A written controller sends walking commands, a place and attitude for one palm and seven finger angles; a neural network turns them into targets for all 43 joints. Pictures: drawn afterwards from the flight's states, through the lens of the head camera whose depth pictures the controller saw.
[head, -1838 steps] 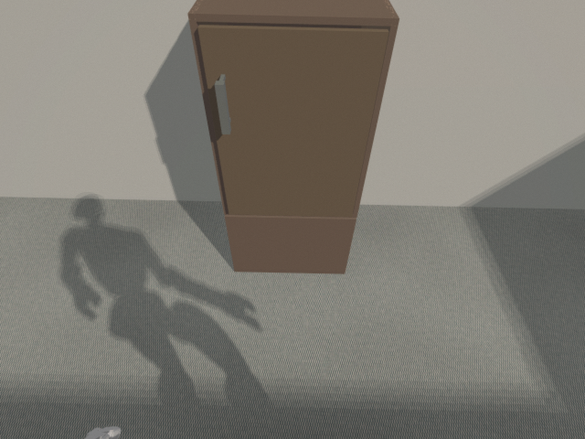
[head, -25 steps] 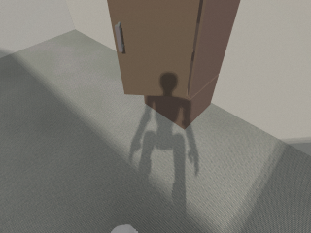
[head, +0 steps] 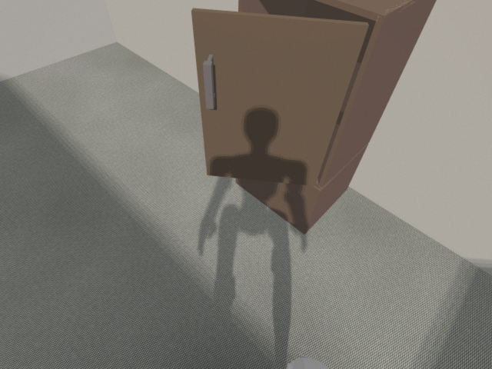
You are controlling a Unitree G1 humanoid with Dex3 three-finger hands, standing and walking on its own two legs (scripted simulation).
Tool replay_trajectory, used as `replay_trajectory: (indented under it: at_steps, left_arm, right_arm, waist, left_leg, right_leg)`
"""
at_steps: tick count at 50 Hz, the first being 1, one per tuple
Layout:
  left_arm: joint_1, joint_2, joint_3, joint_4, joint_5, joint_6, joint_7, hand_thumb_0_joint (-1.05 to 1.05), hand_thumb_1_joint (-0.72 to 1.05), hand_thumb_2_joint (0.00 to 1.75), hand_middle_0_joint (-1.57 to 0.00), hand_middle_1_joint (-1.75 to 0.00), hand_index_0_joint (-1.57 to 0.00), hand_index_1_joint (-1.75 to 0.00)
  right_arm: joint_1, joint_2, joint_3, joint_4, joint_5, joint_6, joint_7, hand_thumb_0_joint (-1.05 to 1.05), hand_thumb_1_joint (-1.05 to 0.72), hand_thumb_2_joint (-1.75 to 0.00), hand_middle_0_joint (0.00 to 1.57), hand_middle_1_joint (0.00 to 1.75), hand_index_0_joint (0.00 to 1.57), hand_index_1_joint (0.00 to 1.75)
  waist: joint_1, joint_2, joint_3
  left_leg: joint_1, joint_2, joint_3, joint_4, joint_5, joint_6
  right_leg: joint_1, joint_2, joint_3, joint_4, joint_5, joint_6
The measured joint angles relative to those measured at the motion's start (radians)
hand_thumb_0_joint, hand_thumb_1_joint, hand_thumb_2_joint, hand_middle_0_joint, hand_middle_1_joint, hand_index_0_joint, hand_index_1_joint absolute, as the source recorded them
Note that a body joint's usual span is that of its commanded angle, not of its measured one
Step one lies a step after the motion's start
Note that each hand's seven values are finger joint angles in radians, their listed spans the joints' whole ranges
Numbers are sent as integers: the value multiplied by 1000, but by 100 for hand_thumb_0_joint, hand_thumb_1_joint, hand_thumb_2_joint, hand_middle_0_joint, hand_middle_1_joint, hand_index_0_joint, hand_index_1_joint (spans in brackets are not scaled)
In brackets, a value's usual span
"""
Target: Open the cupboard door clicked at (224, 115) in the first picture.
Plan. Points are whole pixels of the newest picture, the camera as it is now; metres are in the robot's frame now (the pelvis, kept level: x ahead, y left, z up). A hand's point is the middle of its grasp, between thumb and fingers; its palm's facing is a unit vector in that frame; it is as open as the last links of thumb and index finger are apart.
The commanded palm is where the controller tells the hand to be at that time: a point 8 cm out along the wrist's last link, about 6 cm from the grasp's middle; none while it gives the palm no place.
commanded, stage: take the last steps up to it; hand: left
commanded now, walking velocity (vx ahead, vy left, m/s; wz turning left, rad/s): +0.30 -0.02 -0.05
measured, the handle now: (210, 82) +0.80 +0.16 +0.02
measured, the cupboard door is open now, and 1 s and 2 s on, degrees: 37 37 37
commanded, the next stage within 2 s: come to a stop and stand still in 0.40 s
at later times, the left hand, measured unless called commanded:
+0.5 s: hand (171, 344) +0.19 +0.16 -0.17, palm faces +0.06 -0.98 -0.19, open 7.2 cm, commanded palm none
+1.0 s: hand (175, 303) +0.27 +0.17 -0.18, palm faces +0.03 -0.96 -0.28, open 7.3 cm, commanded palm none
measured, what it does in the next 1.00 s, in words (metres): walks ahead: right foot, then left foot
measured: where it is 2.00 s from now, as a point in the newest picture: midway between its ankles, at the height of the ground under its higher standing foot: outside the picture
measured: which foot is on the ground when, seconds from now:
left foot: down 0.00-0.22, up 0.24-0.54, down 0.56-1.00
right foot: up 0.00-0.20, down 0.22-0.58, up 0.60-0.98, down 1.00-1.00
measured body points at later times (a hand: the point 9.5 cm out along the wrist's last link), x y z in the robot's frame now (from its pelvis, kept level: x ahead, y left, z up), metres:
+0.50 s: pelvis +0.18 -0.02 +0.00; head +0.21 -0.02 +0.45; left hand +0.19 +0.21 -0.16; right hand +0.21 -0.26 -0.15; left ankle +0.23 +0.10 -0.71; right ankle +0.15 -0.13 -0.74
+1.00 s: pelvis +0.21 -0.04 -0.02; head +0.24 -0.05 +0.43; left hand +0.27 +0.22 -0.16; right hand +0.28 -0.29 -0.17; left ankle +0.28 +0.10 -0.74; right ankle +0.19 -0.17 -0.75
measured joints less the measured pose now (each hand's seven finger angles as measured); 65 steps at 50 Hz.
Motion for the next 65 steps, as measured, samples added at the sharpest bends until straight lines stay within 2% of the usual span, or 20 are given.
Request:
replay_trajectory:
  at_steps: [5, 10, 12, 14, 16, 18, 23, 26, 28, 30, 32, 37, 41, 43, 47, 50, 53, 58, 62, 65]
  left_arm:
    - [-69, 23, 5, -42, -3, 2, -9, 1, 93, 90, -20, -30, -19, -30]
    - [-103, 29, -1, -64, -3, -7, -16, 1, 92, 90, -19, -30, -19, -30]
    - [-110, 20, -4, -62, -1, -28, -14, 1, 92, 90, -20, -30, -19, -30]
    - [-108, 7, -13, -61, -6, -46, -8, 0, 92, 90, -20, -30, -20, -30]
    - [-90, -10, -19, -55, -11, -54, 1, 0, 92, 90, -20, -30, -20, -30]
    - [-62, -20, -9, -44, -20, -57, 17, 0, 93, 90, -20, -30, -20, -30]
    - [5, 4, -9, 7, -13, -52, 19, -1, 96, 90, -20, -30, -20, -30]
    - [43, 1, -16, 43, -11, -42, 12, -1, 95, 90, -20, -30, -20, -30]
    - [72, -5, -21, 63, -14, -32, 12, 0, 94, 90, -20, -30, -20, -30]
    - [86, -4, -30, 84, -21, -13, 20, 0, 93, 90, -20, -30, -20, -30]
    - [85, 0, -36, 92, -25, 8, 31, 0, 93, 90, -20, -30, -20, -30]
    - [31, -7, -39, 61, -22, 58, 32, 1, 92, 90, -20, -30, -20, -30]
    - [-16, 9, -17, -1, -18, 76, 27, 1, 91, 90, -20, -30, -20, -30]
    - [-33, 22, -5, -27, -15, 80, 26, 1, 91, 90, -20, -30, -20, -30]
    - [-50, 38, 5, -63, -11, 74, 22, 0, 91, 90, -20, -30, -20, -30]
    - [-31, 53, 1, -81, -7, 47, 22, 0, 91, 90, -20, -30, -20, -30]
    - [-19, 30, -19, -58, -1, 39, 27, 0, 91, 90, -20, -30, -20, -30]
    - [12, -9, -41, -38, -4, 25, 19, 0, 91, 90, -20, -30, -20, -30]
    - [6, -8, -36, -30, -3, 14, 24, 1, 93, 90, -20, -30, -20, -30]
    - [-1, 2, -29, -26, -5, 10, 28, 1, 92, 90, -20, -30, -20, -30]
  right_arm:
    - [82, 2, 4, 43, -5, 19, 8, -1, -92, -90, 20, 30, 20, 30]
    - [153, 10, 10, 84, -9, 37, 14, 0, -91, -90, 20, 30, 20, 30]
    - [167, 10, 11, 102, -1, 45, 17, 0, -91, -90, 20, 30, 20, 30]
    - [158, 10, 12, 112, 6, 62, 22, 0, -91, -90, 20, 30, 20, 30]
    - [138, 9, 9, 114, 9, 71, 23, 1, -91, -90, 20, 30, 20, 30]
    - [110, 7, 5, 104, 8, 74, 23, 1, -91, -90, 20, 30, 20, 30]
    - [31, 10, 1, 58, 7, 67, 26, 1, -91, -90, 20, 30, 20, 30]
    - [-5, -3, -1, 42, 4, 57, 24, 1, -92, -90, 20, 30, 20, 30]
    - [-19, -15, 4, 35, 3, 42, 24, 1, -93, -90, 20, 30, 20, 30]
    - [-35, -9, 11, 35, 2, 32, 13, 1, -92, -90, 20, 30, 20, 30]
    - [-59, 8, 25, 32, 2, 40, 0, 1, -92, -90, 20, 30, 20, 30]
    - [-122, 31, 38, 1, 9, 66, -27, 0, -91, -90, 20, 30, 20, 30]
    - [-146, 31, 25, -20, 9, 85, -31, 0, -91, -90, 21, 30, 21, 30]
    - [-147, 22, 17, -24, 6, 93, -29, 0, -91, -90, 21, 30, 21, 30]
    - [-127, -11, -2, -20, -1, 108, -18, 0, -91, -90, 21, 30, 21, 30]
    - [-89, -28, -12, -17, 3, 119, -7, 0, -90, -90, 21, 30, 21, 30]
    - [-53, -55, -21, -2, 10, 142, 11, 0, -91, -90, 20, 30, 20, 30]
    - [0, -67, -20, 20, 8, 143, 26, 1, -91, -90, 20, 30, 20, 30]
    - [23, -58, -14, 24, 14, 134, 23, 1, -91, -90, 20, 30, 20, 30]
    - [22, -50, -8, 25, 19, 132, 16, 1, -91, -90, 20, 30, 20, 30]
  waist:
    - [-25, 14, -10]
    - [-52, 27, -6]
    - [-54, 49, 4]
    - [-57, 58, 21]
    - [-49, 55, 30]
    - [-42, 51, 30]
    - [-29, 31, 19]
    - [-13, 24, 17]
    - [-1, 27, 11]
    - [5, 7, 4]
    - [16, -26, 6]
    - [12, -13, 39]
    - [7, 13, 60]
    - [4, 21, 60]
    - [-5, 46, 45]
    - [-11, 36, 14]
    - [-17, 61, 1]
    - [-12, 49, -20]
    - [-7, 26, 0]
    - [2, 11, 19]
  left_leg:
    - [84, -9, 6, -50, -32, -15]
    - [125, 9, 12, 14, -130, -50]
    - [94, 43, -2, 138, -199, -57]
    - [-4, 50, -60, 390, -289, -53]
    - [-106, 47, -100, 582, -274, -56]
    - [-185, 58, -119, 640, -226, -67]
    - [-261, 83, -116, 446, -120, -89]
    - [-231, 74, -104, 278, -60, -90]
    - [-176, 65, -98, 150, 49, -90]
    - [-161, 48, -91, 162, 21, -32]
    - [-147, 32, -69, 180, -19, -16]
    - [-124, 32, -61, 129, 3, -13]
    - [-136, 57, -64, 108, 28, -21]
    - [-144, 70, -63, 106, 36, -31]
    - [-161, 92, -71, 118, 43, -55]
    - [-191, 85, -73, 172, 14, -76]
    - [-209, 61, -131, 271, -165, -81]
    - [-189, 12, -155, 394, -176, -88]
    - [-137, -7, -152, 357, -210, -103]
    - [-87, -16, -143, 256, -207, -109]
  right_leg:
    - [28, 1, -5, -231, 52, 4]
    - [144, 25, -24, -428, 66, -9]
    - [177, 50, -36, -439, 53, -31]
    - [200, 58, -54, -423, 12, -44]
    - [244, 62, -63, -466, 9, -42]
    - [291, 69, -69, -529, 23, -42]
    - [381, 76, -81, -633, 29, -31]
    - [416, 73, -84, -622, -9, -11]
    - [425, 73, -82, -570, -59, 7]
    - [411, 55, -68, -490, -122, 19]
    - [385, 44, -26, -416, -202, 19]
    - [250, 69, 24, -183, -282, 24]
    - [137, 94, 53, -30, -261, 29]
    - [108, 96, 59, -6, -239, 31]
    - [155, 80, 44, -158, -191, 23]
    - [266, 58, 50, -422, -94, 7]
    - [278, 67, 38, -424, -61, -2]
    - [319, 63, 44, -528, -16, -10]
    - [328, 54, 40, -569, 8, -9]
    - [322, 43, 32, -562, 5, -1]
